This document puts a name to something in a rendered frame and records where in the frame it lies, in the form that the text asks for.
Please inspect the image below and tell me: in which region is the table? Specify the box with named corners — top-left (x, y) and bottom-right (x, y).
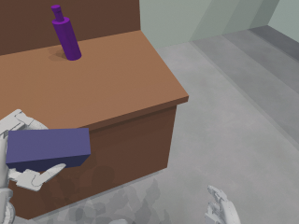
top-left (0, 0), bottom-right (189, 220)

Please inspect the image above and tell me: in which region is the sponge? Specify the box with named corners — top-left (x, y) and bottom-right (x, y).
top-left (6, 128), bottom-right (92, 173)

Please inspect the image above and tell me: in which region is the robot right hand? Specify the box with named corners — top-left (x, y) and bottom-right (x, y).
top-left (205, 185), bottom-right (241, 224)

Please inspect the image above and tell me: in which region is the robot left hand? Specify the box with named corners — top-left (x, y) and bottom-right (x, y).
top-left (0, 109), bottom-right (66, 192)

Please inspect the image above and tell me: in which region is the robot left forearm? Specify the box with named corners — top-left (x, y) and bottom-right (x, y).
top-left (0, 188), bottom-right (16, 224)

